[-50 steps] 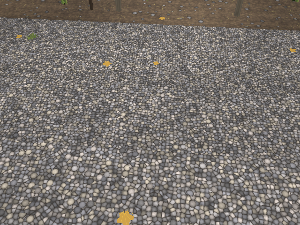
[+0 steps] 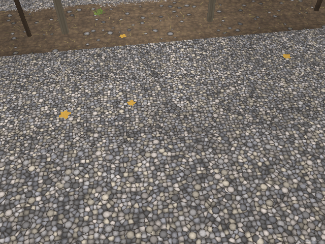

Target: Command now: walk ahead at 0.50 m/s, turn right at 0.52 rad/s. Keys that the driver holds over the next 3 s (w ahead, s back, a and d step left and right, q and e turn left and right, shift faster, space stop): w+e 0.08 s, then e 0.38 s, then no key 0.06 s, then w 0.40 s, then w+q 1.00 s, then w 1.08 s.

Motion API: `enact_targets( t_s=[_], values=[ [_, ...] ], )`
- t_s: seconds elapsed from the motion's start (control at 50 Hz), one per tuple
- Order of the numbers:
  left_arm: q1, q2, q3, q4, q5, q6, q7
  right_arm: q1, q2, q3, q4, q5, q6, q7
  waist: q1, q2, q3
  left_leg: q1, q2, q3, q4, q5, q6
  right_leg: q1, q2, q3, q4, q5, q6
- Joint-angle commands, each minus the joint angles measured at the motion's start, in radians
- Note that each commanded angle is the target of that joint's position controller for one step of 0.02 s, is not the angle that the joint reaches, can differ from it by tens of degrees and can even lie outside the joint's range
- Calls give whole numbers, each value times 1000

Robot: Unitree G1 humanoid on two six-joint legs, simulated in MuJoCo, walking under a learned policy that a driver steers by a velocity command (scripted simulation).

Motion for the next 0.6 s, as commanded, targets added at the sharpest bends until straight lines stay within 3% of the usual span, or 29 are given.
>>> enact_targets(
  t_s=[0.02,0.06,0.08,0.1,0.12,0.14,0.16,0.18,0.2,0.22,0.24,0.26,0.3,0.32,0.34,0.38,0.4,0.42,0.44,0.46,0.48,0.5,0.52,0.54,0.56,0.58,0.6],
  values=[
    [-102,78,32,-75,5,-12,5,115,-177,-44,15,8,8,-10,25,90,144,72,312,-58,-8,968,155,-60,38,-44,-78,-156,-11],
    [-69,98,50,-72,0,-20,20,92,-226,-67,7,6,19,-14,61,138,119,105,338,-33,79,1231,156,33,89,-89,-75,-277,-18],
    [-15,109,58,-60,-6,-29,30,67,-243,-77,-5,1,22,-19,97,149,99,68,341,-14,165,1369,145,134,124,-118,-90,-249,-30],
    [122,146,78,-19,-20,-44,40,23,-254,-81,-27,-2,19,-25,158,143,41,-90,306,8,332,1412,98,384,151,-116,-85,-119,-57],
    [354,185,99,54,-24,-56,64,25,-186,-57,-60,-7,7,-22,215,86,-180,-473,263,-24,629,1241,-13,935,97,20,57,53,-172],
    [570,261,116,116,11,-56,82,-55,-138,-29,-120,-15,-7,24,291,-88,-335,-837,70,-59,987,126,-99,1293,-126,419,-111,299,-355],
    [746,271,121,181,37,-56,78,-272,-183,-48,-198,55,0,76,364,-13,-333,-987,-26,-249,1198,-279,-58,1333,-226,586,-274,423,-352],
    [596,300,147,169,26,-90,83,-397,-155,-41,-253,65,-7,68,319,32,-107,-1068,48,-367,1138,-255,-22,1101,-225,501,-294,423,-306],
    [426,231,132,144,-6,-102,80,-377,-206,-58,-259,42,-2,30,229,5,-39,-929,111,-396,1091,-238,-21,841,-198,414,-323,403,-309],
    [327,146,102,124,-24,-108,71,-291,-192,-59,-249,27,4,-6,138,-12,-41,-778,134,-399,1029,-212,-5,640,-170,369,-363,428,-326],
    [282,100,85,119,-31,-108,58,-213,-100,-36,-233,29,17,-33,64,-12,-18,-636,150,-391,965,-172,-1,451,-154,338,-413,462,-319],
    [244,88,76,89,-28,-105,40,-195,-78,-28,-233,28,28,-45,27,13,-13,-551,143,-386,923,-125,-7,343,-147,326,-455,484,-306],
    [158,186,103,30,-19,-114,18,-199,-131,-35,-243,52,41,-46,-5,27,-31,-479,106,-328,757,-18,-36,261,-90,251,-493,418,-251],
    [150,221,113,7,-6,-112,15,-221,-165,-42,-253,52,50,-40,3,17,-26,-437,79,-303,685,66,-43,212,-53,226,-483,398,-223],
    [172,231,116,-1,3,-110,15,-259,-137,-33,-272,46,57,-31,19,-24,-30,-394,49,-274,640,163,-43,175,-13,197,-463,395,-200],
    [214,206,108,-20,34,-99,19,-263,-116,-23,-296,35,57,-16,20,-59,-42,-314,-6,-236,677,366,-32,100,26,184,-381,367,-172],
    [203,176,99,-38,59,-96,25,-207,-131,-27,-283,27,48,-12,-4,-53,-54,-295,9,-282,754,447,-29,85,1,217,-309,388,-163],
    [181,171,98,-68,54,-98,30,-153,-174,-43,-287,28,37,-21,-30,-38,-67,-273,3,-291,745,370,-34,87,-4,250,-247,445,-156],
    [115,192,103,-106,48,-103,30,-61,-219,-61,-275,32,29,-37,-83,-34,-71,-176,-15,-295,708,285,-29,48,-1,276,-157,542,-140],
    [2,228,111,-158,39,-109,24,93,-261,-81,-243,46,20,-57,-167,-29,-74,-51,-38,-275,639,265,-24,-14,9,294,-31,649,-122],
    [27,245,116,-165,-8,-114,5,106,-294,-93,-243,85,14,-74,-165,54,-52,-103,-36,-236,328,392,16,87,58,267,100,503,-98],
    [183,114,82,-147,-19,-110,-3,-4,-336,-93,-282,105,4,-89,-35,122,-150,-8,215,-527,195,875,234,110,124,241,336,-110,-6],
    [377,32,62,-117,-16,-97,14,-181,-314,-69,-358,62,0,-54,105,227,-212,-14,495,-817,200,1441,540,-45,201,138,609,-806,71],
    [418,127,91,-96,-4,-68,33,-245,-271,-71,-349,17,-16,-24,124,49,-94,-152,511,-783,180,1389,505,-84,122,179,725,-801,98],
    [378,149,89,-117,14,-40,54,-314,-244,-68,-342,40,-19,0,135,103,-57,-264,482,-769,116,1013,442,-98,39,184,713,-750,131],
    [322,187,98,-126,46,-16,71,-401,-184,-48,-357,76,-11,12,148,76,-52,-333,389,-723,69,626,360,-78,8,188,658,-687,156],
    [291,145,80,-118,78,-13,69,-380,-139,-32,-348,80,-7,2,114,53,-34,-390,300,-613,54,573,321,-20,3,163,598,-580,174]
  ],
)
Next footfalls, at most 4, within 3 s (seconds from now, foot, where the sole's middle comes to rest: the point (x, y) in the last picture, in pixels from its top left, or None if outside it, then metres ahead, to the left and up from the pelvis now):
0.10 right None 0.23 -0.13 -0.76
0.48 left None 0.33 0.06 -0.76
0.84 right None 0.32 -0.21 -0.76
1.42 left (167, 204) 0.77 -0.05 -0.94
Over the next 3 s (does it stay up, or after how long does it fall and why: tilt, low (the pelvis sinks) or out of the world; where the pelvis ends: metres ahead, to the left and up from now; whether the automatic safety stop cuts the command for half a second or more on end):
stays up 1.51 -0.04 -0.34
